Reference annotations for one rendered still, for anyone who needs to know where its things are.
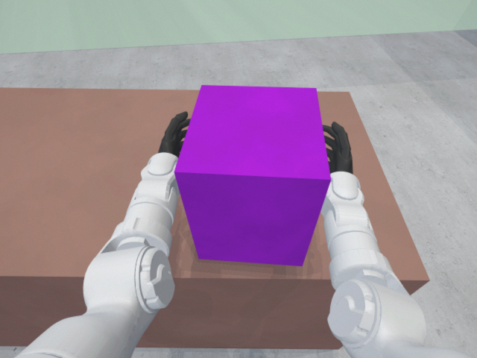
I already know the robot left upper arm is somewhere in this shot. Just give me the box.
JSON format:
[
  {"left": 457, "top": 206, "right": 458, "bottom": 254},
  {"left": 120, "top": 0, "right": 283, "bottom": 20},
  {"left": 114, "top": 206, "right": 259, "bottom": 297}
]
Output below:
[{"left": 14, "top": 245, "right": 175, "bottom": 358}]

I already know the left robot forearm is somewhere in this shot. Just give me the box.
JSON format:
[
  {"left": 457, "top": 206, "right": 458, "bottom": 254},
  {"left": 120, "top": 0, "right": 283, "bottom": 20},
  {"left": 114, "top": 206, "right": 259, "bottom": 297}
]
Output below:
[{"left": 83, "top": 152, "right": 180, "bottom": 304}]

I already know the carton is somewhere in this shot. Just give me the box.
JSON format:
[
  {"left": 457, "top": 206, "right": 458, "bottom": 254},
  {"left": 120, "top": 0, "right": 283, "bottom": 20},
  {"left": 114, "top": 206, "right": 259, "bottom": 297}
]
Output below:
[{"left": 174, "top": 85, "right": 331, "bottom": 266}]

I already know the pedestal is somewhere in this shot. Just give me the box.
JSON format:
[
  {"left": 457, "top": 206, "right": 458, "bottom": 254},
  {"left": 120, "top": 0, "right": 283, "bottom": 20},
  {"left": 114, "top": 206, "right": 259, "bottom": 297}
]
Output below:
[{"left": 0, "top": 87, "right": 430, "bottom": 350}]

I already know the left robot hand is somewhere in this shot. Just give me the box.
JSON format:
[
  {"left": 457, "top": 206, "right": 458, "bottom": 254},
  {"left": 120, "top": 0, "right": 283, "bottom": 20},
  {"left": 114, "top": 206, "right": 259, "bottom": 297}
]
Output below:
[{"left": 158, "top": 111, "right": 191, "bottom": 158}]

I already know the robot right upper arm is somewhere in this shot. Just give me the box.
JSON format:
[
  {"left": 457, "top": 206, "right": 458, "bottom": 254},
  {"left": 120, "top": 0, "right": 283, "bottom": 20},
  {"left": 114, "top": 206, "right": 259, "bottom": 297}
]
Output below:
[{"left": 327, "top": 278, "right": 472, "bottom": 358}]

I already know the right robot hand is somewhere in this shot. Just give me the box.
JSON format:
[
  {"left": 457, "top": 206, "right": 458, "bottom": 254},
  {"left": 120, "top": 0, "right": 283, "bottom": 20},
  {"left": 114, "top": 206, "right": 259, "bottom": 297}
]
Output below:
[{"left": 323, "top": 122, "right": 353, "bottom": 174}]

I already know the right robot forearm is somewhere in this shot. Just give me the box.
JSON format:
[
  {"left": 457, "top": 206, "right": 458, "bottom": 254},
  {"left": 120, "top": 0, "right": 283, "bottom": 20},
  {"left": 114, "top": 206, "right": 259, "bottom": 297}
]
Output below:
[{"left": 320, "top": 172, "right": 411, "bottom": 297}]

